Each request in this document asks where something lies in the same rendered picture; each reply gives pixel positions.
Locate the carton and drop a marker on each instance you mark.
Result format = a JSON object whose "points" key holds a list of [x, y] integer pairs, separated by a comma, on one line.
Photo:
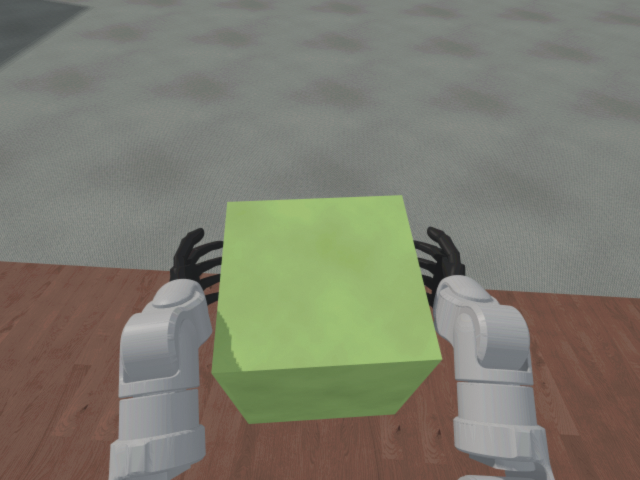
{"points": [[322, 309]]}

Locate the left robot forearm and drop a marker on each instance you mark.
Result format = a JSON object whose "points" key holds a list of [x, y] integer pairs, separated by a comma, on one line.
{"points": [[159, 432]]}

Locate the left robot hand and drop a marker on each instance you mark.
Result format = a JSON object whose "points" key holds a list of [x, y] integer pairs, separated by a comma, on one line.
{"points": [[185, 259]]}

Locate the right robot hand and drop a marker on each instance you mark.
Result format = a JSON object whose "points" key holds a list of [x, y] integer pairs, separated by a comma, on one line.
{"points": [[447, 257]]}

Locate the right robot forearm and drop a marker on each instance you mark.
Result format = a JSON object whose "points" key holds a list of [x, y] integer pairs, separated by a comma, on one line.
{"points": [[496, 423]]}

